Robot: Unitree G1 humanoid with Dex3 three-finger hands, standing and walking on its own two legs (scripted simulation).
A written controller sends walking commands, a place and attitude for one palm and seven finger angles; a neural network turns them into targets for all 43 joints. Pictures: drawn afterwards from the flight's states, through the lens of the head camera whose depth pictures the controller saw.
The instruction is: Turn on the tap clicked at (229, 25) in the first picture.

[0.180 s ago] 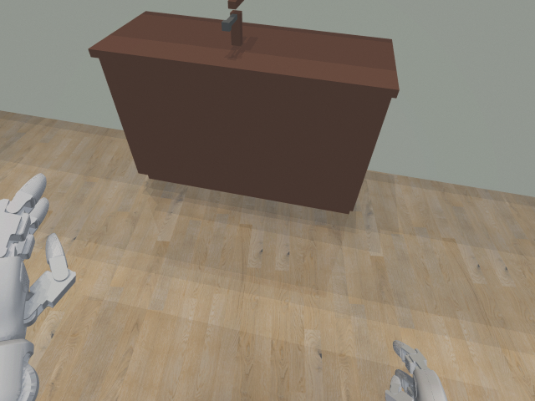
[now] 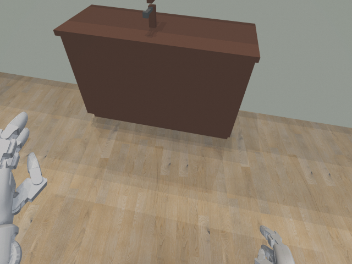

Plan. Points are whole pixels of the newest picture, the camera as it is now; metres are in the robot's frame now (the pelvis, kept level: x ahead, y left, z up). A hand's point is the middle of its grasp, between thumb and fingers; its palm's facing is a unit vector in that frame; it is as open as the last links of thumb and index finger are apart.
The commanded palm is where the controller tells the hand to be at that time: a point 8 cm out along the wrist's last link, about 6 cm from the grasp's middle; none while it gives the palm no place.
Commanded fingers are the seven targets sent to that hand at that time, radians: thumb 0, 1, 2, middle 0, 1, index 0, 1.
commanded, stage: stand and wait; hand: left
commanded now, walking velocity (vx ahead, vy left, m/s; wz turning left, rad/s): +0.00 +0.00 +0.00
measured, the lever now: (145, 14) +1.24 +0.24 +0.07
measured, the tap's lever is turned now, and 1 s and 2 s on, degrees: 0 0 0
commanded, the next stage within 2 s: look at it before walking up in 0.08 s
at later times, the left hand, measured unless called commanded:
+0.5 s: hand (35, 188) +0.20 +0.25 +0.15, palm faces +0.42 -0.83 -0.37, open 7.5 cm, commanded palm +0.14 +0.29 +0.18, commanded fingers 0.00 0.90 0.90 -0.20 -0.30 -0.20 -0.30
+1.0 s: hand (18, 198) +0.18 +0.26 +0.16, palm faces +0.55 -0.69 -0.47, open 7.5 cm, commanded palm +0.12 +0.29 +0.18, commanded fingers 0.00 0.90 0.90 -0.20 -0.30 -0.20 -0.30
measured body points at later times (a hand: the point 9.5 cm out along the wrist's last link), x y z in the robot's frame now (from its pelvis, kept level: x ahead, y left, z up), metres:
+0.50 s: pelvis -0.01 +0.00 +0.00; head +0.00 +0.01 +0.45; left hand +0.17 +0.29 +0.17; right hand +0.16 -0.23 -0.08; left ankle +0.03 +0.12 -0.74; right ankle +0.03 -0.13 -0.74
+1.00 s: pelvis +0.04 -0.02 -0.01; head +0.05 -0.02 +0.44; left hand +0.14 +0.30 +0.19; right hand +0.23 -0.19 -0.11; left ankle +0.02 +0.12 -0.73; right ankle +0.04 -0.12 -0.74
